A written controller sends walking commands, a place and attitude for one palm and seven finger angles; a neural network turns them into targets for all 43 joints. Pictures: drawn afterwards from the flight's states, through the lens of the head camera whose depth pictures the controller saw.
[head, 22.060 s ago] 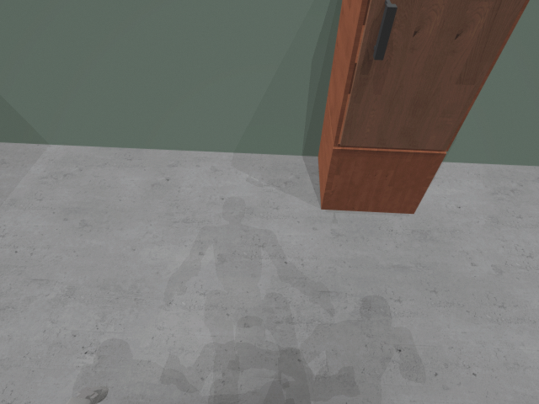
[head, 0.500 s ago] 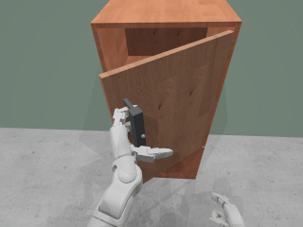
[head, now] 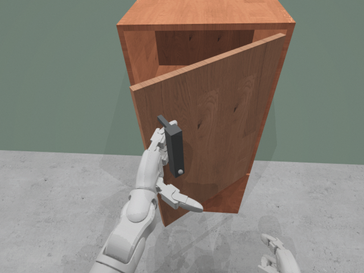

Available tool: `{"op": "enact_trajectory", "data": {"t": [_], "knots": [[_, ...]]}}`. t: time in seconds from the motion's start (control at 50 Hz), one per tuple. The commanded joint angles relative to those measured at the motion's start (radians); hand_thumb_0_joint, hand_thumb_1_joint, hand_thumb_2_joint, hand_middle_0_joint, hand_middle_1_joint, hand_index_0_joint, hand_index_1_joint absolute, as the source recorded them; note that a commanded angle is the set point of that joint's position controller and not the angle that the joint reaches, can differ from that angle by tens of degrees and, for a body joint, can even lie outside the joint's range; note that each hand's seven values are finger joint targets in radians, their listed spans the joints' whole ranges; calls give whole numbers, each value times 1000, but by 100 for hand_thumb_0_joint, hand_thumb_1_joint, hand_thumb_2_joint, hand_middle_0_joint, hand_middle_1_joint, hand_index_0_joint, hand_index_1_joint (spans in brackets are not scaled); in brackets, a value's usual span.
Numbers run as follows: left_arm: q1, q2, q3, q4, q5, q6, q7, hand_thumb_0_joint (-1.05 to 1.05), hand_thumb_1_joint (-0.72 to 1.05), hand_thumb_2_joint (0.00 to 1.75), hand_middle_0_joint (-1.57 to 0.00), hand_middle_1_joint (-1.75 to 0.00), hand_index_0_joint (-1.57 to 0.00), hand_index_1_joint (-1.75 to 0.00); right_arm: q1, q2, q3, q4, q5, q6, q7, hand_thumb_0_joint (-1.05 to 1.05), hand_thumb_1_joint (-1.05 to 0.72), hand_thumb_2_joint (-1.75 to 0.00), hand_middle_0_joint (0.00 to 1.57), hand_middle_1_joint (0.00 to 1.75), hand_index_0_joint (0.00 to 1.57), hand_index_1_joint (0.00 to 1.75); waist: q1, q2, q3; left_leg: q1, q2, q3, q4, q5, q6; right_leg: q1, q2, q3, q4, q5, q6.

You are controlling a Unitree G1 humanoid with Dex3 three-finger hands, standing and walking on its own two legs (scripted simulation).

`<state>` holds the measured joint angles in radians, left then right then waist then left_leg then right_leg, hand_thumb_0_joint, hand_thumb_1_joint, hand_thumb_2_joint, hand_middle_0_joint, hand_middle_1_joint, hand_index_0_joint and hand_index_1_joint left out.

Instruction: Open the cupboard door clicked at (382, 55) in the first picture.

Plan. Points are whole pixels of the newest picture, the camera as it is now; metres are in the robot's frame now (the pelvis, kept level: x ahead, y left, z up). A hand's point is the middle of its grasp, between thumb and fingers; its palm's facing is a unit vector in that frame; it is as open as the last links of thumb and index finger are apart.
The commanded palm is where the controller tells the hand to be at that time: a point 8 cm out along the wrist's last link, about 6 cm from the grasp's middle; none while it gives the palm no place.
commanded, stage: slide the hand sideways off the handle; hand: left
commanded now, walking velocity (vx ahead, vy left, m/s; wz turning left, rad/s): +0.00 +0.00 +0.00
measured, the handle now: (169, 146) +0.36 +0.06 +0.11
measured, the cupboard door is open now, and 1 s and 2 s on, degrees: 38 39 39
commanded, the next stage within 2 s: draw the hand back to the body in 0.98 s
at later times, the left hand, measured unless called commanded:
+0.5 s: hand (165, 182) +0.26 +0.06 +0.12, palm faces -0.06 -1.00 +0.01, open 16.2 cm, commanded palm +0.22 +0.12 +0.12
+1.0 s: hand (135, 202) +0.22 +0.11 +0.11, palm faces +0.01 -1.00 -0.04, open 16.2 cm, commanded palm +0.19 +0.16 +0.12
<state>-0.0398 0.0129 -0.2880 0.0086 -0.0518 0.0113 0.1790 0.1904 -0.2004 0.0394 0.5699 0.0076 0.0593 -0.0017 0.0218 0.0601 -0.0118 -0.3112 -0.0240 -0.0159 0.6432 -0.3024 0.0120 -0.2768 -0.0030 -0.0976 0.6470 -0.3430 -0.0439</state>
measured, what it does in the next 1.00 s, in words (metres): stands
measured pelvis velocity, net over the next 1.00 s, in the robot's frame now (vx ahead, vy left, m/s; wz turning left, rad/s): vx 0.03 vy -0.01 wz -0.02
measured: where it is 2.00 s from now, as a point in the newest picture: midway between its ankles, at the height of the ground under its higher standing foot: outside the picture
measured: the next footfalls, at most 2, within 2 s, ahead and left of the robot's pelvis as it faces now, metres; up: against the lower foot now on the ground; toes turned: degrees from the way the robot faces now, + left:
none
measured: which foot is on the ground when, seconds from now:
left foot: down 0.00-1.00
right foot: down 0.00-1.00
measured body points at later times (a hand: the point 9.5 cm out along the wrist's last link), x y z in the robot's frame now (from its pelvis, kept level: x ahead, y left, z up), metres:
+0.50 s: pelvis +0.02 +0.00 +0.01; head +0.01 -0.02 +0.46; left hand +0.26 +0.11 +0.12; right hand +0.21 -0.21 -0.07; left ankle +0.03 +0.11 -0.72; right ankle +0.01 -0.09 -0.72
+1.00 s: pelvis +0.03 -0.01 +0.00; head +0.03 -0.04 +0.45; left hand +0.21 +0.16 +0.12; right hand +0.21 -0.22 -0.08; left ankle +0.03 +0.11 -0.72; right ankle +0.01 -0.09 -0.72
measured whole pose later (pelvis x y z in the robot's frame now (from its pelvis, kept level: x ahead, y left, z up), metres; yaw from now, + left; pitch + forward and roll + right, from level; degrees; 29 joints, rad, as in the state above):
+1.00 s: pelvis +0.03 -0.01 +0.00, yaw -1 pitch +1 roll +0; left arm 0.57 0.13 -0.07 -0.47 -0.14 -0.05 -0.03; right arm 0.25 -0.22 0.04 0.48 0.01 -0.07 -0.02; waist 0.03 0.06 -0.05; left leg -0.33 0.00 0.00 0.68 -0.37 0.00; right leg -0.30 0.02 -0.08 0.68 -0.40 -0.05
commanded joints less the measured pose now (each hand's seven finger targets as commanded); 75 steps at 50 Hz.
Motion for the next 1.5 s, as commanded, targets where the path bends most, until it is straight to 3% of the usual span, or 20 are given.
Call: {"op": "enact_trajectory", "data": {"t": [0.0, 0.08, 0.18, 0.28, 0.4, 0.44, 0.48, 0.62, 0.64, 0.72, 0.82, 0.88, 0.94, 1.04, 1.06, 1.12, 1.22, 1.26, 1.36, 1.48], "knots": [[-290, -110, -19, -242, -28, -66, -12, 0, -50, 30, -15, -30, -15, -30, -167, -66, -17, -183, 12, -86, -14, 0, -90, -90, 20, 30, 20, 30, -21, -159, -145, 104, 19, -33, -113, 21, 16, -36, -1, 64, -186, 24, 14], [-215, -83, -5, -272, 16, -63, 23, 0, -50, 30, -15, -30, -15, -30, -165, -63, -18, -193, 6, -84, 0, 0, -90, -90, 20, 30, 20, 30, -2, -132, -139, 109, 21, -17, -125, 49, 17, -13, -2, 71, -190, 50, 10], [-95, -9, 70, -333, 12, -66, 11, 0, -50, 30, -15, -30, -15, -30, -175, -59, -15, -207, 3, -74, -3, 0, -90, -90, 20, 30, 20, 30, 23, -135, -134, 111, 18, 9, -131, 81, 17, 41, -10, 95, -223, 87, 13], [10, -14, 66, -410, 7, -50, -9, 0, -50, 30, -15, -30, -15, -30, -177, -56, -12, -223, 1, -68, -4, 0, -90, -90, 20, 30, 20, 30, 15, -113, -108, 130, 20, 21, -135, 115, 18, 47, -8, 94, -231, 148, 17], [150, 24, 95, -521, 5, -56, -31, 0, -50, 30, -15, -30, -15, -30, -155, -62, -17, -239, -2, -75, -2, 0, -90, -90, 20, 30, 20, 30, 15, -104, -154, 147, 23, 17, -123, 188, 19, 71, 3, 75, -179, 270, 15], [175, 30, 94, -539, 4, -56, -42, 0, -50, 30, -15, -30, -15, -30, -152, -65, -16, -244, -2, -78, -2, 0, -90, -90, 20, 30, 20, 30, 10, -83, -135, 139, 24, 13, -120, 192, 18, 55, 4, 68, -165, 278, 15], [213, 53, 119, -556, -2, -59, -57, 0, -50, 30, -15, -30, -15, -30, -145, -69, -18, -246, -4, -82, -5, 0, -90, -90, 20, 30, 20, 30, 8, -119, -139, 132, 22, 15, -108, 195, 20, 58, 4, 71, -161, 296, 19], [310, 83, 168, -585, -36, -63, -107, 0, -50, 30, -15, -30, -15, -30, -132, -73, -13, -252, 0, -103, -15, 0, -90, -90, 20, 30, 20, 30, 16, -70, -123, 115, 21, 12, -92, 213, 17, 43, 8, 63, -134, 324, 18], [332, 101, 199, -576, -47, -62, -110, 0, -50, 30, -15, -30, -15, -30, -126, -75, -13, -251, 2, -105, -17, 0, -90, -90, 20, 30, 20, 30, 16, -89, -115, 100, 23, 12, -94, 205, 16, 42, 8, 61, -134, 321, 21], [451, 118, 223, -628, -56, -69, -134, 0, -50, 30, -15, -30, -15, -30, -108, -79, -18, -262, 4, -121, -14, 0, -90, -90, 20, 30, 20, 30, 33, -85, -157, 96, 22, 15, -77, 265, 16, 74, 8, 61, -100, 414, 21], [506, 150, 245, -695, -66, -93, -160, 0, -50, 30, -15, -30, -15, -30, -86, -89, -25, -273, 4, -146, -18, 0, -90, -90, 20, 30, 20, 30, 20, -88, -142, 68, 19, 15, -47, 247, 20, 41, 5, 70, -89, 412, 30], [552, 136, 228, -726, -83, -121, -197, 0, -50, 30, -15, -30, -15, -30, -66, -92, -28, -280, 7, -177, -23, 0, -90, -90, 20, 30, 20, 30, 7, -98, -137, 52, 17, 12, -23, 226, 22, 10, 2, 73, -82, 409, 40], [488, 152, 231, -723, -100, -144, -230, 0, -50, 30, -15, -30, -15, -30, -58, -104, -30, -271, 9, -208, -36, 0, -90, -90, 20, 30, 20, 30, -12, -92, -107, 25, 12, 1, -7, 171, 22, -36, -1, 85, -90, 322, 42], [484, 189, 282, -684, -120, -161, -246, 0, -50, 30, -15, -30, -15, -30, -44, -110, -31, -254, 11, -252, -50, 0, -90, -90, 20, 30, 20, 30, -7, -117, -125, -20, 5, -6, 22, 124, 20, -44, -15, 115, -100, 252, 49], [493, 177, 274, -677, -121, -162, -249, 0, -50, 30, -15, -30, -15, -30, -45, -107, -31, -255, 12, -259, -51, 0, -90, -90, 20, 30, 20, 30, -2, -116, -131, -20, 4, -6, 24, 122, 20, -43, -17, 118, -100, 250, 50], [470, 232, 327, -681, -123, -155, -242, 0, -50, 30, -15, -30, -15, -30, -51, -109, -28, -247, 15, -269, -54, 0, -90, -90, 20, 30, 20, 30, 15, -74, -131, -21, 5, -5, 12, 116, 18, -36, -14, 113, -103, 210, 39], [471, 262, 401, -644, -159, -122, -255, 0, -50, 30, -15, -30, -15, -30, -70, -108, -23, -231, 22, -283, -64, 0, -90, -90, 20, 30, 20, 30, 26, -110, -110, -25, 7, -5, 2, 102, 17, -19, -19, 127, -141, 185, 45], [444, 247, 385, -675, -174, -113, -272, 0, -50, 30, -15, -30, -15, -30, -78, -109, -18, -236, 25, -294, -65, 0, -90, -90, 20, 30, 20, 30, 25, -65, -96, -9, 6, -5, -13, 97, 16, -29, -15, 115, -147, 161, 41], [447, 288, 449, -666, -202, -76, -303, 0, -50, 30, -15, -30, -15, -30, -81, -117, -18, -222, 29, -309, -72, 0, -90, -90, 20, 30, 20, 30, 32, -91, -101, 6, 8, -10, -32, 108, 17, -15, -7, 99, -154, 165, 42], [424, 294, 469, -702, -228, -62, -332, 0, -47, 32, -15, -30, -15, -30, -88, -120, -13, -215, 34, -326, -78, 0, -90, -90, 20, 30, 20, 30, 35, -37, -106, 49, 10, -20, -62, 127, 15, -16, 8, 60, -141, 186, 33]]}}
